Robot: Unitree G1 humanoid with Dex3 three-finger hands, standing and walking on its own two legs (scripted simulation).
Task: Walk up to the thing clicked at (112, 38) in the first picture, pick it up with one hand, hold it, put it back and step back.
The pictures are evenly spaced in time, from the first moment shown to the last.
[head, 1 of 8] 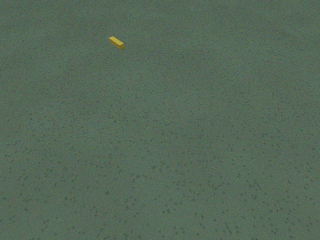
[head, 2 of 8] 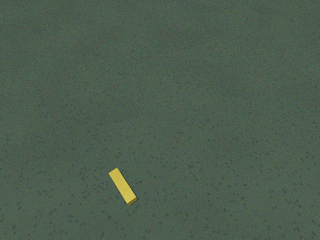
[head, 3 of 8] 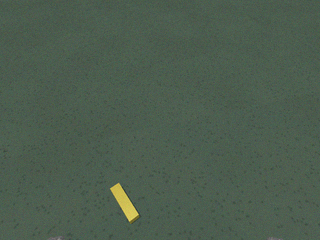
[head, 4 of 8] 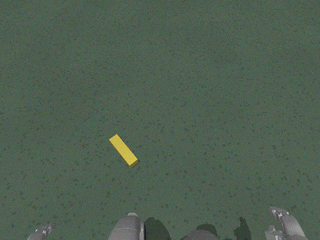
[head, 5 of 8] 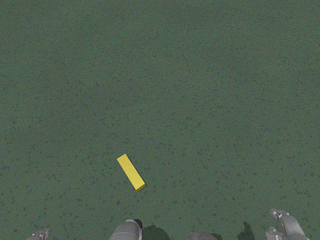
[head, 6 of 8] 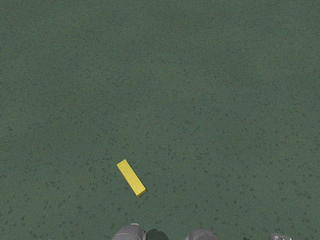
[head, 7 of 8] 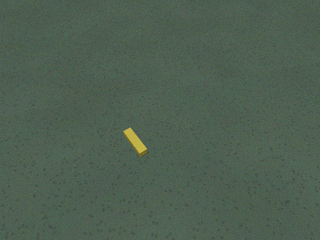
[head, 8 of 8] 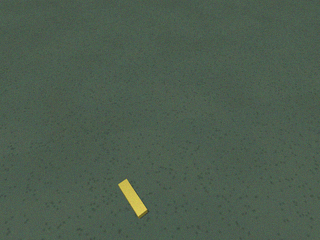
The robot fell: no
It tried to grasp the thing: no
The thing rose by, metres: 0.00
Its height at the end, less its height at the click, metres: +0.00
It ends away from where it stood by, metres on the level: 0.00
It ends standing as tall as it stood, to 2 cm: yes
